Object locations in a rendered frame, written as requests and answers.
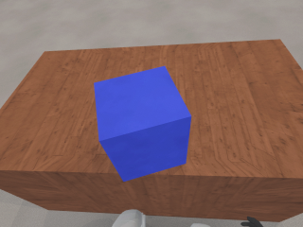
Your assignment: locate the right robot hand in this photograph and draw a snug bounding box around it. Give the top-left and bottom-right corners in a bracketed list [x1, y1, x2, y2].
[241, 217, 263, 227]

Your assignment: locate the pedestal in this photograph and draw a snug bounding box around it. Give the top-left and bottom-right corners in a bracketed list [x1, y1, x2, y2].
[0, 39, 303, 222]

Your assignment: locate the carton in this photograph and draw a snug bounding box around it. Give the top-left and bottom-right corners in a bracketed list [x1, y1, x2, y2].
[94, 66, 191, 182]

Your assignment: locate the left robot thigh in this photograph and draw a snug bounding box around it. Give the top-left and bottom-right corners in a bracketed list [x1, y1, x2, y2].
[112, 209, 146, 227]

